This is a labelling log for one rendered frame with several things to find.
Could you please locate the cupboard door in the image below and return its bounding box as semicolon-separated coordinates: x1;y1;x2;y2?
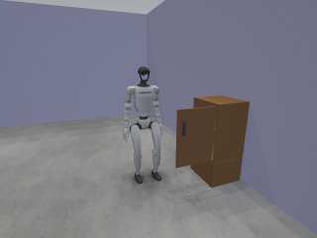
175;106;216;168

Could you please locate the robot left upper arm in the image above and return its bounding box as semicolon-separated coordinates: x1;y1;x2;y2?
152;85;159;108

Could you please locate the robot left forearm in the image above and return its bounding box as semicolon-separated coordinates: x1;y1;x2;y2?
154;106;161;123

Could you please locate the robot right forearm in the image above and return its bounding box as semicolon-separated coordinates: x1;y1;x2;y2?
123;103;130;128

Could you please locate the robot torso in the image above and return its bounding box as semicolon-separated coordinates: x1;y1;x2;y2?
133;84;155;130

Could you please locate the robot right upper arm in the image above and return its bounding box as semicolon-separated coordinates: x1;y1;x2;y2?
125;85;136;110

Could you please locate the robot right hand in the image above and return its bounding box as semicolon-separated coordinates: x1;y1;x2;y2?
122;127;131;143

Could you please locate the robot left hand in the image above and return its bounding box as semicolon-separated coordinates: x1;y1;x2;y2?
158;123;163;136

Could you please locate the handle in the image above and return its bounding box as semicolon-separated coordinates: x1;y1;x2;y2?
180;120;186;137

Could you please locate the robot left foot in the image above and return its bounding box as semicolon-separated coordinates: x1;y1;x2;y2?
152;170;161;181

